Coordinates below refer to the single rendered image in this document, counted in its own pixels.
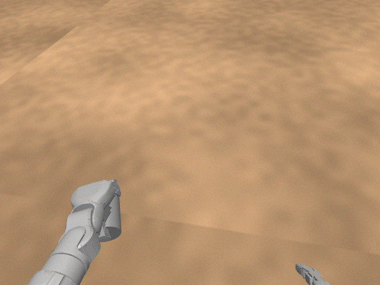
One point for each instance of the left robot arm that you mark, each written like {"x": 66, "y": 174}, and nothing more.
{"x": 78, "y": 246}

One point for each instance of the right robot hand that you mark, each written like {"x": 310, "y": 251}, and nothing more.
{"x": 311, "y": 276}

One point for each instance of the can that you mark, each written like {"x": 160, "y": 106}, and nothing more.
{"x": 112, "y": 217}

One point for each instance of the left robot hand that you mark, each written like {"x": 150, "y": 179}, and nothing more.
{"x": 101, "y": 192}

